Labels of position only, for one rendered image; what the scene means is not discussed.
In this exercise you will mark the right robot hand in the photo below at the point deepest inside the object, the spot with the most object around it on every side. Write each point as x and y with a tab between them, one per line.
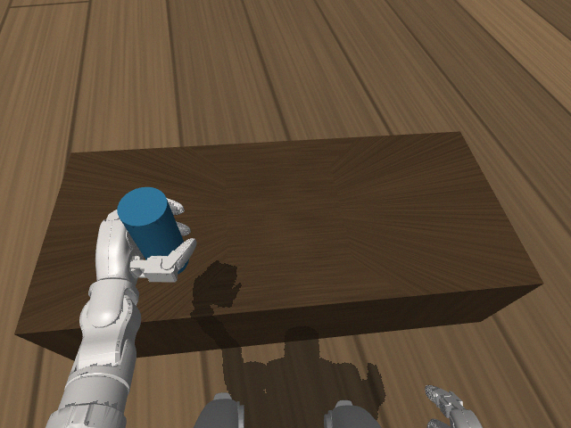
452	407

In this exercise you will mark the can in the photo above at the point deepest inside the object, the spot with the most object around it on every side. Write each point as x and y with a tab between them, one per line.
146	214

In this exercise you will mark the left robot hand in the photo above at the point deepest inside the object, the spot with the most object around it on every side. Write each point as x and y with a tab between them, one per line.
117	255

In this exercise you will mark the left robot arm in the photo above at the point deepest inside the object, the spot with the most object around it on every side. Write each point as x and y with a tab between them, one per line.
96	392

